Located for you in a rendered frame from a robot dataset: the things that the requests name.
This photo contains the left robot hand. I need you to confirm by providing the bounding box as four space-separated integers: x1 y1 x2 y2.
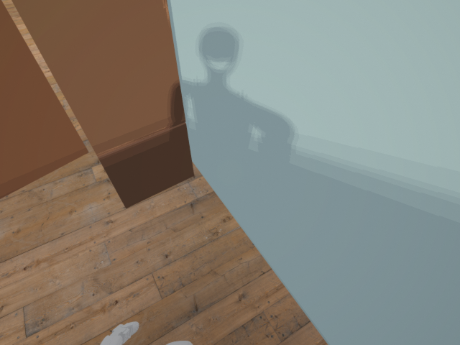
100 321 139 345

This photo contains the cupboard door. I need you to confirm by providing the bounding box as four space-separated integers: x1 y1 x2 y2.
0 0 88 199

